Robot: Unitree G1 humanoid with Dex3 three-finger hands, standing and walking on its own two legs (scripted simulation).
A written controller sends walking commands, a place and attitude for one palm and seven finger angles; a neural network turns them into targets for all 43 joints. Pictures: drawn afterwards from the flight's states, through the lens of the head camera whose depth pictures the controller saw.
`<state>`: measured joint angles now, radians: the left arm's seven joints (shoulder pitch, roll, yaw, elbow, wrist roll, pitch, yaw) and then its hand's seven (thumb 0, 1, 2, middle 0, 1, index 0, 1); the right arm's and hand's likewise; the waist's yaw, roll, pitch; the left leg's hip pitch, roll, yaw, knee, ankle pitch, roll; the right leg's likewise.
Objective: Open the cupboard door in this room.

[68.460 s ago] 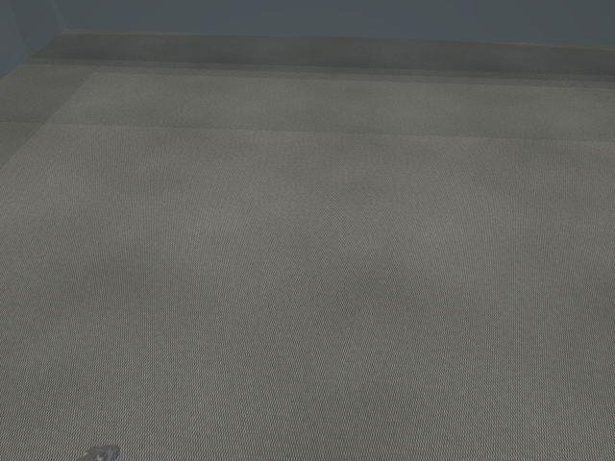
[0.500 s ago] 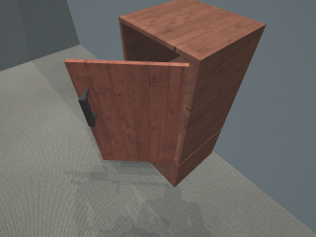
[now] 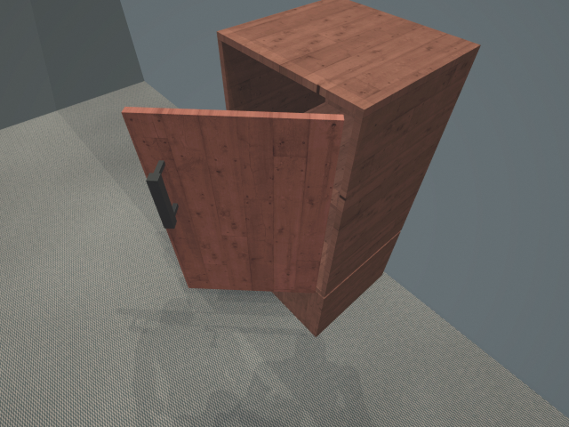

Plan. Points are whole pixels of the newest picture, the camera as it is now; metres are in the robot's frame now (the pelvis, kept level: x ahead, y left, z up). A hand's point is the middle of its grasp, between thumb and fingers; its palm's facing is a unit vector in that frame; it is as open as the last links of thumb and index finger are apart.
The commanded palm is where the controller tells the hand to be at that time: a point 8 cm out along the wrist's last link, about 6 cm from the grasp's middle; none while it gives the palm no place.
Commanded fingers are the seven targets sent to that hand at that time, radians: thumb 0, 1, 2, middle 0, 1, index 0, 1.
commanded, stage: look again from close up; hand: left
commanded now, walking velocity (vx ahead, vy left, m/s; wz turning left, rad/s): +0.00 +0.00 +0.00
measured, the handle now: (165, 195) +0.52 +0.28 -0.02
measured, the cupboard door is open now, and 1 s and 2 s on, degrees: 46 46 46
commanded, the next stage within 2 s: raise the hand with hooked fingers in 0.08 s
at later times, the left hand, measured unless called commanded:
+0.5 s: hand (155, 393) +0.17 +0.19 -0.03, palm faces +0.01 -1.00 -0.04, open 8.1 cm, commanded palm +0.12 +0.25 -0.06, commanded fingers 0.00 0.50 0.73 -0.23 -0.56 -0.23 -0.56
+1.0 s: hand (116, 393) +0.17 +0.24 -0.04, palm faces +0.04 -1.00 -0.05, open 11.0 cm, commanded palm +0.14 +0.29 -0.03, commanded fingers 0.00 -0.08 0.48 -0.27 -0.93 -0.27 -0.93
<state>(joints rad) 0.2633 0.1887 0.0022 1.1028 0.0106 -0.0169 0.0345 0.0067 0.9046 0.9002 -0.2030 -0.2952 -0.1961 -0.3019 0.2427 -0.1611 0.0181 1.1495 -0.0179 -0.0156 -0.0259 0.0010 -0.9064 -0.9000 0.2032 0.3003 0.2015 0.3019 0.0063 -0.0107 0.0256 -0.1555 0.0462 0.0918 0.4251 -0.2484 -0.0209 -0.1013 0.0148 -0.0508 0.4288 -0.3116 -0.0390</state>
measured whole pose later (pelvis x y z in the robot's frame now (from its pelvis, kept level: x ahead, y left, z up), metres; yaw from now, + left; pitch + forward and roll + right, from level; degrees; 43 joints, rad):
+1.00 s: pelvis -0.07 +0.02 -0.08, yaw +2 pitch +13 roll -3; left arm 0.26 0.28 0.25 0.15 -0.31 -0.35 -0.32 0.01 0.14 0.58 -0.26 -0.78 -0.25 -0.79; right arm 0.29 -0.21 0.03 0.60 0.02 -0.21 -0.06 0.01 -0.90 -0.90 0.21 0.30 0.21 0.30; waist -0.02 0.04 -0.12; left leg -0.88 0.06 0.01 1.09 -0.43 0.01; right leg -0.78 0.00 -0.11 1.05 -0.50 -0.03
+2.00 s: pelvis -0.05 +0.03 -0.06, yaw +1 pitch +11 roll -3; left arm -0.02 0.43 0.43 0.44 -0.37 -0.30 -0.53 -0.01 -0.50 0.30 -0.30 -1.20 -0.30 -1.20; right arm 0.30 -0.29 0.03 0.56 0.04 -0.18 -0.06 0.01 -0.90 -0.90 0.21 0.30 0.21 0.30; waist -0.02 0.02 -0.09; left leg -0.77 0.05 0.02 0.98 -0.41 0.03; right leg -0.66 0.00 -0.09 0.92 -0.45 -0.01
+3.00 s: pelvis -0.06 +0.03 -0.07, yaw +0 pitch +16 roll -3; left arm -0.45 0.55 0.51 0.86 -0.28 -0.35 -0.56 -0.01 -0.50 0.30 -0.30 -1.20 -0.30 -1.20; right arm 0.34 -0.29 0.04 0.60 0.03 -0.10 -0.06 0.01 -0.90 -0.90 0.21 0.30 0.21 0.30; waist -0.06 0.02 -0.10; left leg -0.90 0.07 0.03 1.05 -0.43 0.03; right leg -0.80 0.01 -0.08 0.99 -0.47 -0.01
